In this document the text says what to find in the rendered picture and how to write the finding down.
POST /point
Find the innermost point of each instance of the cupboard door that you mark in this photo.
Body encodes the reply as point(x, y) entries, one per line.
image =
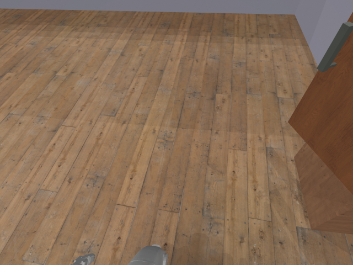
point(324, 116)

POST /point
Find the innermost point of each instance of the robot left thigh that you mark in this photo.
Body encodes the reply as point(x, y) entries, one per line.
point(150, 255)

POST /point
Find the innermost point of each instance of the left robot hand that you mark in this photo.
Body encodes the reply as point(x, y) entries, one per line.
point(84, 260)

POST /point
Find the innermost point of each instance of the handle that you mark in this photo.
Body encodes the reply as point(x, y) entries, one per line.
point(334, 48)

